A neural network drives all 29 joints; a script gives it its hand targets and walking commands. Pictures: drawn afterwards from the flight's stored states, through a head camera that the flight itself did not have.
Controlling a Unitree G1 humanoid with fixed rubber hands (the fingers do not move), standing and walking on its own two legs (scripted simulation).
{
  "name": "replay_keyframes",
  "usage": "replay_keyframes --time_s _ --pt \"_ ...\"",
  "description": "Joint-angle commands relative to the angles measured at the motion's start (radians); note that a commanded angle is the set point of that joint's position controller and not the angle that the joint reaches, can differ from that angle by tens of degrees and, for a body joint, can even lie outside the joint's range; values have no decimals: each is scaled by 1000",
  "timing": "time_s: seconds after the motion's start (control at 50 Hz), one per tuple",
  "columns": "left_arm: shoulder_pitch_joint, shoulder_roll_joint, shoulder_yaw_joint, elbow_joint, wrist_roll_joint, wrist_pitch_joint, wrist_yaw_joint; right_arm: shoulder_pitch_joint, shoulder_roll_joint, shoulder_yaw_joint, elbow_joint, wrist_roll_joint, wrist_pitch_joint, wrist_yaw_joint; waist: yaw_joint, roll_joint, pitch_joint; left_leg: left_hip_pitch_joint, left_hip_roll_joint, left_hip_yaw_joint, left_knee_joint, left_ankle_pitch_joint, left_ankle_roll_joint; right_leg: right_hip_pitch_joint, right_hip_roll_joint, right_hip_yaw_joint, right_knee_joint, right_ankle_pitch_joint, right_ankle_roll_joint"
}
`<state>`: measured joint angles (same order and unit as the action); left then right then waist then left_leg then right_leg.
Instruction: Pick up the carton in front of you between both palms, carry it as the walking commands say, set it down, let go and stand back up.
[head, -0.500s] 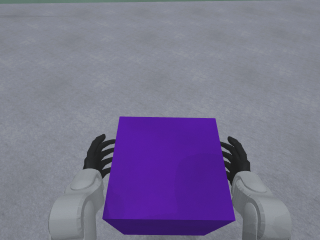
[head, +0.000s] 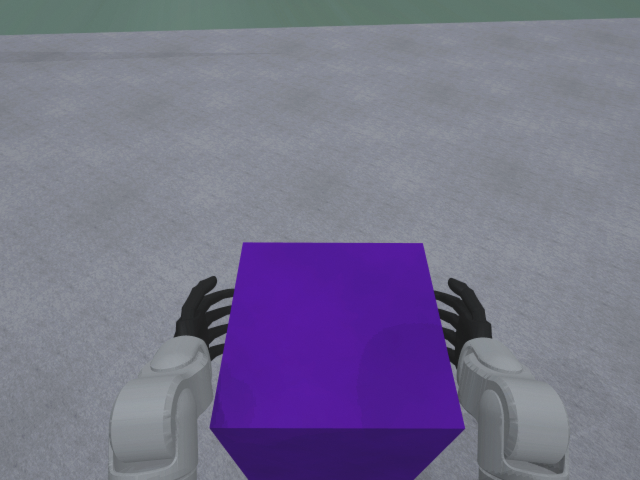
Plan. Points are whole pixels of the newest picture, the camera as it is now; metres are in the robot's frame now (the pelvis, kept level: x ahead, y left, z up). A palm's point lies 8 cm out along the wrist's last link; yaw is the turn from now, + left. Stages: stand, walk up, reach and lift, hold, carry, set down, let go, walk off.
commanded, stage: carry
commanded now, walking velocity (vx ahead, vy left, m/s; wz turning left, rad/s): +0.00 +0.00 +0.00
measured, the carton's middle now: (331, 369) +0.25 +0.00 +0.02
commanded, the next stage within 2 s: hold in 1.22 s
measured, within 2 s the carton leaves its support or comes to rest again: neither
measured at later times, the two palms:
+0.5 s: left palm (190, 364) +0.22 +0.16 +0.08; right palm (462, 366) +0.22 -0.14 +0.08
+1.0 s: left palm (204, 372) +0.24 +0.15 +0.03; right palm (451, 375) +0.24 -0.15 +0.03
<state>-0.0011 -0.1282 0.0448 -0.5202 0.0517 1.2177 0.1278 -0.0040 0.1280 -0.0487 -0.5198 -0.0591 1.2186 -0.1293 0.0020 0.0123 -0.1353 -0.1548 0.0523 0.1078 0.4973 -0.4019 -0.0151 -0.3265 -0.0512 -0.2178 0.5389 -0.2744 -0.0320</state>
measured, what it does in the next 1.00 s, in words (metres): stands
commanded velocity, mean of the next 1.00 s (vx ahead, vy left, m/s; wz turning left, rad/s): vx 0.00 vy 0.00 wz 0.00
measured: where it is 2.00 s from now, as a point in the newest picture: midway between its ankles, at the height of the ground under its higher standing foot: outside the picture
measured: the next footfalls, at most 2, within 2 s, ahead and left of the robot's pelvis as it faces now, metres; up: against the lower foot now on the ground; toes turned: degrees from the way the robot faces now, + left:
none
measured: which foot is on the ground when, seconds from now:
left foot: down 0.00-1.00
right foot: down 0.00-1.00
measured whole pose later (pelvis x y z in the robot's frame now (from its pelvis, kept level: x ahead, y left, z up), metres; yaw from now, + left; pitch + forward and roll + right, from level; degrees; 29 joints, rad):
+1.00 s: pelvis -0.05 +0.01 +0.00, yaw +0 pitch +2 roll +0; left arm -0.19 -0.14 0.16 0.18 0.23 0.70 0.02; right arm -0.19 0.14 -0.16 0.17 -0.23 0.71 -0.03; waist 0.00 0.01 -0.07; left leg -0.19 0.03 0.12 0.50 -0.34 0.01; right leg -0.34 -0.07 -0.21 0.50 -0.18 -0.04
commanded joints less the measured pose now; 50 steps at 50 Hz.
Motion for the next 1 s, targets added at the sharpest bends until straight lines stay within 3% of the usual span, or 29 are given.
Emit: replay_keyframes --time_s 0.0,0.2,0.38,0.68,0.88,0.98 --pt "-362 -781 -625 -90 -274 -7 -113 -358 765 624 -92 281 -8 121 -2 20 -178 0 121 -62 -10 708 9 188 -114 106 23 558 5" --pt "-342 -774 -628 -99 -268 -13 -112 -344 756 632 -105 279 -13 120 -3 7 -175 -3 115 -66 -21 619 20 194 -120 114 13 511 3" --pt "-381 -713 -600 35 -216 -60 -156 -380 698 602 30 226 -57 162 -4 2 -113 -36 109 -75 -70 449 30 174 -119 123 -40 390 6" --pt "-474 -712 -494 314 -110 -291 -228 -477 705 501 313 119 -291 230 -2 -6 -122 -69 99 -81 -100 280 40 175 -124 138 -88 288 0" --pt "-588 -748 -391 579 -39 -516 -284 -588 744 399 567 45 -514 284 -1 -11 -153 -67 93 -82 -95 246 43 172 -126 142 -93 274 -4" --pt "-643 -823 -406 640 -43 -591 -313 -644 815 418 628 48 -587 314 -1 -14 -183 -60 91 -84 -82 258 43 182 -127 143 -87 295 -6"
